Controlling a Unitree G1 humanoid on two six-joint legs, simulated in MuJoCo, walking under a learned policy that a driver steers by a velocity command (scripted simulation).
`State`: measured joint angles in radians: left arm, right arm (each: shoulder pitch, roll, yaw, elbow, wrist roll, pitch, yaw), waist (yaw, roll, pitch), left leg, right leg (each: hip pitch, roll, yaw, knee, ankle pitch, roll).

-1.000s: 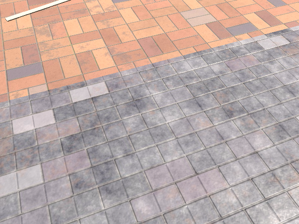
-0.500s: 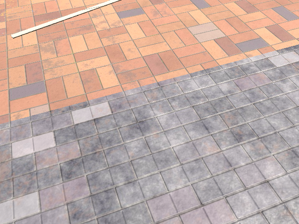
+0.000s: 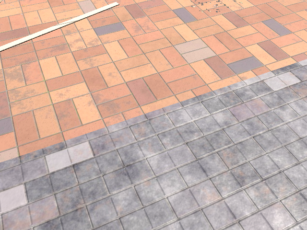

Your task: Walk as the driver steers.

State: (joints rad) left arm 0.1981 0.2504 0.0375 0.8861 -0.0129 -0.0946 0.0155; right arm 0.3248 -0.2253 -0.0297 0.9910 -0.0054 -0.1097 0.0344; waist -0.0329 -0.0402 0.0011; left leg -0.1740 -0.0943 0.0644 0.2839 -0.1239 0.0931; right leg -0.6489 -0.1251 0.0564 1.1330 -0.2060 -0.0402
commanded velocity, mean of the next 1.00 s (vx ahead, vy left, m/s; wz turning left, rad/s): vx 0.50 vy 0.00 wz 0.00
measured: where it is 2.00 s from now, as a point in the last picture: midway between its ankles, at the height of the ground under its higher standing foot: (157, 129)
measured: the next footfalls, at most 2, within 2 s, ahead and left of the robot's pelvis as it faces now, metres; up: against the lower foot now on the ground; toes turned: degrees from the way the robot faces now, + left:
right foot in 0.30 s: +0.33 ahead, -0.17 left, +0.00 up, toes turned -2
left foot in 0.86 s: +0.65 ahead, +0.07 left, +0.00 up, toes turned +3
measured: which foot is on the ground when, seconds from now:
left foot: down 0.00-0.32, up 0.34-0.84, down 0.86-1.00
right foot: up 0.00-0.28, down 0.30-0.86, up 0.88-1.00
